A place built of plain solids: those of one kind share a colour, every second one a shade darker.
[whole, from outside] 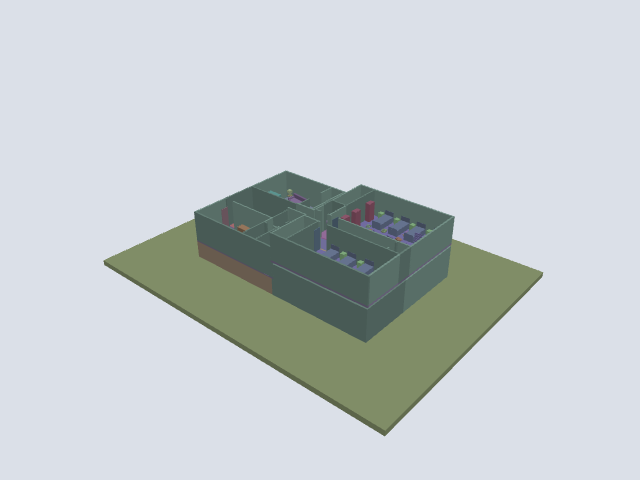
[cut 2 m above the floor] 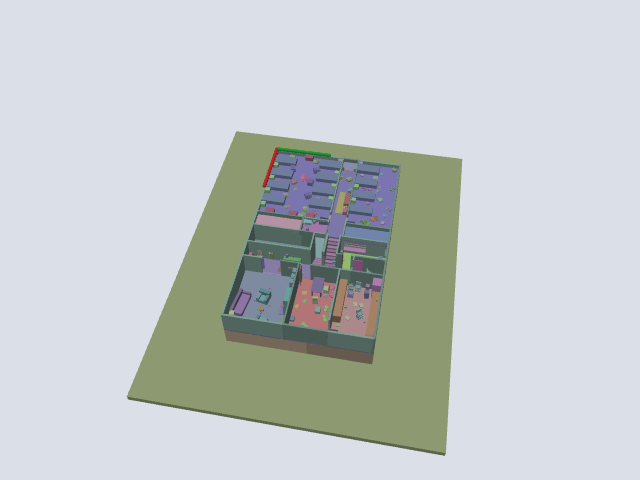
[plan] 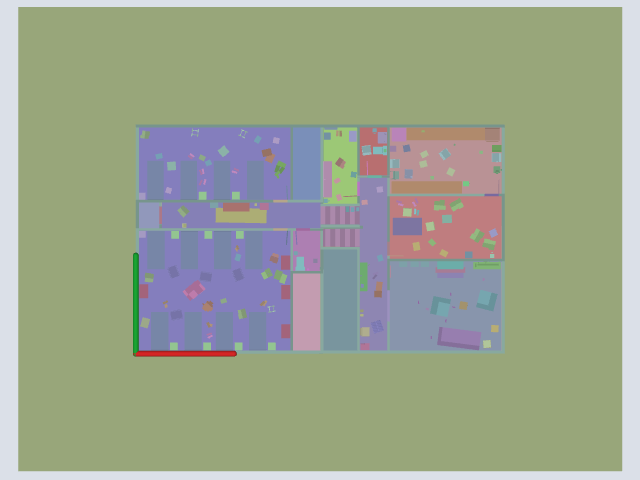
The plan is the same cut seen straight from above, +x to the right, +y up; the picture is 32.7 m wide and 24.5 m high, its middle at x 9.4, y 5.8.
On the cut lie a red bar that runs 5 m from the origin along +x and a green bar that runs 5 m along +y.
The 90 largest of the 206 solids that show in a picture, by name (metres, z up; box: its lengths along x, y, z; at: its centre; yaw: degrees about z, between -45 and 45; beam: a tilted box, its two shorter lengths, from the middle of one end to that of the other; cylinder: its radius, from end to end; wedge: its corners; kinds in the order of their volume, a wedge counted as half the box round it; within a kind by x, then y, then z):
{
 "under_1": {"box": [30.83, 23.7, 0.5], "at": [9.42, 5.85, -0.33]},
 "floor_base_1": {"box": [9.25, 5.29, 1.58], "at": [14.21, 2.64, 0.71]},
 "floor_base_2": {"box": [9.25, 5.17, 1.58], "at": [14.21, 9.11, 0.71]},
 "floor_base_3": {"box": [7.24, 1.24, 1.58], "at": [15.21, 5.91, 0.71]},
 "wall_1": {"box": [0.16, 6.11, 2.51], "at": [0.08, 3.21, 4.5]},
 "wall_2": {"box": [0.16, 6.64, 3.25], "at": [0.08, 3.48, 1.32]},
 "wall_3": {"box": [0.16, 1.32, 2.51], "at": [0.08, 7.06, 4.5]},
 "wall_4": {"box": [0.16, 4.61, 3.25], "at": [0.08, 9.23, 1.32]},
 "wall_5": {"box": [0.16, 3.69, 2.51], "at": [0.08, 9.69, 4.5]},
 "wall_6": {"box": [7.02, 0.13, 2.51], "at": [3.51, 6.33, 4.5]},
 "wall_7": {"box": [7.02, 0.13, 2.51], "at": [3.51, 7.78, 4.5]},
 "wall_8": {"box": [9.39, 0.16, 3.25], "at": [4.7, 11.62, 1.32]},
 "wall_9": {"box": [9.58, 0.16, 2.51], "at": [4.79, 0.08, 4.5]},
 "wall_10": {"box": [9.58, 0.16, 2.51], "at": [4.79, 11.62, 4.5]},
 "wall_11": {"box": [0.13, 3.93, 2.51], "at": [7.96, 2.12, 4.5]},
 "wall_12": {"box": [0.13, 2.05, 2.51], "at": [7.96, 5.24, 4.5]},
 "wall_13": {"box": [0.13, 3.69, 2.51], "at": [7.96, 9.69, 4.5]},
 "wall_14": {"box": [1.81, 0.13, 2.51], "at": [8.64, 7.78, 4.5]},
 "wall_15": {"box": [1.66, 0.13, 2.51], "at": [8.72, 4.15, 4.5]},
 "wall_16": {"box": [0.13, 3.93, 2.51], "at": [9.48, 2.12, 4.5]},
 "wall_17": {"box": [0.13, 4.12, 1.62], "at": [9.48, 2.22, 2.44]},
 "wall_18": {"box": [0.13, 3.89, 1.62], "at": [9.48, 9.59, 2.44]},
 "wall_19": {"box": [0.13, 3.69, 2.51], "at": [9.48, 9.69, 4.5]},
 "wall_20": {"box": [0.16, 4.12, 1.92], "at": [9.5, 2.22, 0.66]},
 "wall_21": {"box": [2.01, 0.16, 4.13], "at": [10.43, 6.52, 3.69]},
 "wall_22": {"box": [2.01, 0.13, 2.51], "at": [10.43, 7.58, 4.5]},
 "wall_23": {"box": [1.85, 0.13, 2.85], "at": [10.51, 5.38, 3.05]},
 "wall_24": {"box": [0.13, 5.16, 2.85], "at": [11.37, 2.74, 3.05]},
 "wall_25": {"box": [0.13, 2.44, 2.85], "at": [11.37, 10.32, 3.05]},
 "wall_26": {"box": [0.13, 1.48, 2.85], "at": [12.9, 0.9, 3.05]},
 "wall_27": {"box": [0.13, 1.47, 2.85], "at": [12.9, 3.98, 3.05]},
 "wall_28": {"box": [0.13, 2.32, 2.85], "at": [12.9, 6.87, 3.05]},
 "wall_29": {"box": [0.13, 2.44, 2.85], "at": [12.9, 10.32, 3.05]},
 "wall_30": {"box": [9.25, 0.16, 2.85], "at": [14.21, 0.08, 3.05]},
 "wall_31": {"box": [9.25, 0.16, 2.85], "at": [14.21, 11.62, 3.05]},
 "wall_32": {"box": [4.97, 0.13, 2.85], "at": [15.32, 8.1, 3.05]},
 "wall_33": {"box": [6.0, 0.13, 2.85], "at": [15.83, 4.78, 3.05]},
 "wall_34": {"box": [0.16, 4.55, 2.85], "at": [18.75, 2.44, 3.05]},
 "wall_35": {"box": [0.16, 3.19, 2.85], "at": [18.75, 6.44, 3.05]},
 "wall_36": {"box": [0.16, 3.38, 2.85], "at": [18.75, 9.85, 3.05]},
 "stair_1": {"box": [0.5, 0.92, 1.42], "at": [9.67, 7.06, 2.17]},
 "stair_2": {"box": [0.75, 0.92, 1.24], "at": [9.8, 7.06, 2.08]},
 "stair_3": {"box": [1.01, 0.92, 1.06], "at": [9.92, 7.06, 1.99]},
 "stair_4": {"box": [1.26, 0.92, 0.88], "at": [10.05, 7.06, 1.9]},
 "stair_5": {"box": [1.51, 0.92, 0.7], "at": [10.17, 7.06, 1.81]},
 "stair_6": {"box": [1.76, 0.92, 0.52], "at": [10.3, 7.06, 1.72]},
 "stair_7": {"box": [2.01, 0.92, 0.34], "at": [10.43, 7.06, 1.63]},
 "stair_8": {"box": [1.76, 0.92, 0.66], "at": [10.55, 5.91, 0.03]},
 "stair_9": {"box": [1.51, 0.92, 0.84], "at": [10.68, 5.91, 0.12]},
 "stair_10": {"box": [1.26, 0.92, 1.02], "at": [10.8, 5.91, 0.21]},
 "stair_11": {"box": [1.01, 0.92, 1.2], "at": [10.93, 5.91, 0.3]},
 "stair_12": {"box": [0.75, 0.92, 1.38], "at": [11.05, 5.91, 0.39]},
 "stair_13": {"box": [0.5, 0.92, 1.56], "at": [11.18, 5.91, 0.48]},
 "upper_floor_dorm_1": {"box": [7.73, 6.11, 0.16], "at": [4.03, 3.21, 3.17]},
 "upper_floor_dorm_2": {"box": [7.73, 3.69, 0.16], "at": [4.03, 9.69, 3.17]},
 "iron_single_1": {"box": [0.85, 1.99, 0.53], "at": [1.0, 8.85, 3.51]},
 "iron_single_2": {"box": [0.89, 1.96, 0.53], "at": [1.03, 5.28, 3.51]},
 "iron_single_3": {"box": [0.89, 1.96, 0.53], "at": [1.22, 1.15, 3.51]},
 "iron_single_4": {"box": [0.85, 1.99, 0.53], "at": [2.7, 8.85, 3.51]},
 "iron_single_5": {"box": [0.89, 1.96, 0.53], "at": [2.73, 5.28, 3.51]},
 "iron_single_6": {"box": [0.89, 1.96, 0.53], "at": [2.92, 1.15, 3.51]},
 "iron_single_7": {"box": [0.85, 1.99, 0.53], "at": [4.4, 8.85, 3.51]},
 "iron_single_8": {"box": [0.89, 1.96, 0.53], "at": [4.43, 5.28, 3.51]},
 "iron_single_9": {"box": [0.89, 1.96, 0.53], "at": [4.52, 1.15, 3.51]},
 "iron_single_10": {"box": [0.89, 1.96, 0.53], "at": [6.03, 5.28, 3.51]},
 "iron_single_11": {"box": [0.85, 1.99, 0.53], "at": [6.1, 8.85, 3.51]},
 "iron_single_12": {"box": [0.89, 1.96, 0.53], "at": [6.22, 1.15, 3.51]},
 "floor_hall_1": {"box": [2.73, 3.04, 0.5], "at": [8.05, 5.93, -0.25]},
 "upper_floor_lounge_1": {"box": [5.71, 4.55, 0.12], "at": [15.82, 2.44, 1.56]},
 "locker_1": {"box": [0.47, 0.73, 1.73], "at": [0.4, 3.19, 4.11]},
 "locker_2": {"box": [0.47, 0.73, 1.73], "at": [7.65, 1.14, 4.11]},
 "locker_3": {"box": [0.47, 0.73, 1.73], "at": [7.65, 3.14, 4.11]},
 "locker_4": {"box": [0.47, 0.73, 1.73], "at": [7.65, 4.64, 4.11]},
 "upper_floor_kitchen_1": {"box": [5.71, 3.38, 0.12], "at": [15.82, 9.85, 1.56]},
 "upper_floor_dining_room_1": {"box": [5.71, 3.19, 0.12], "at": [15.82, 6.44, 1.56]},
 "upper_floor_landing_1": {"box": [8.09, 1.32, 0.16], "at": [5.38, 7.06, 3.17]},
 "counter_run_1": {"box": [3.6, 0.61, 0.78], "at": [14.85, 8.48, 2.11]},
 "fixture_breast_lounge_1": {"box": [1.34, 0.4, 2.9], "at": [16.05, 4.51, 3.02]},
 "upper_floor_lobby_1": {"box": [1.4, 8.81, 0.12], "at": [12.13, 4.57, 1.56]},
 "upper_floor_store_1": {"box": [1.75, 5.16, 0.12], "at": [10.43, 2.74, 1.56]},
 "fridge_1": {"box": [0.75, 0.7, 1.72], "at": [13.43, 11.18, 2.48]},
 "upper_floor_linen_store_1": {"box": [1.4, 3.93, 0.16], "at": [8.72, 2.12, 3.17]},
 "upper_floor_stair_1": {"box": [1.4, 3.69, 0.16], "at": [8.72, 9.69, 3.17]},
 "upper_floor_wash_room_1": {"box": [1.75, 3.89, 0.12], "at": [10.43, 9.59, 1.56]},
 "sofa_1": {"box": [2.16, 0.93, 0.34], "at": [16.5, 0.77, 1.91], "yaw": -7.3},
 "range_cooker_1": {"box": [0.76, 0.65, 0.94], "at": [18.2, 11.21, 2.09]},
 "upper_floor_wc_1": {"box": [1.4, 2.05, 0.16], "at": [8.72, 5.24, 3.17]},
 "cube_shelf_1": {"box": [0.39, 1.46, 0.76], "at": [11.64, 3.92, 2.0]},
 "sideboard_1": {"box": [1.35, 0.45, 0.71], "at": [5.12, 7.48, 3.75]},
 "upper_floor_showers_wc_1": {"box": [1.4, 2.44, 0.12], "at": [12.13, 10.32, 1.56]}
}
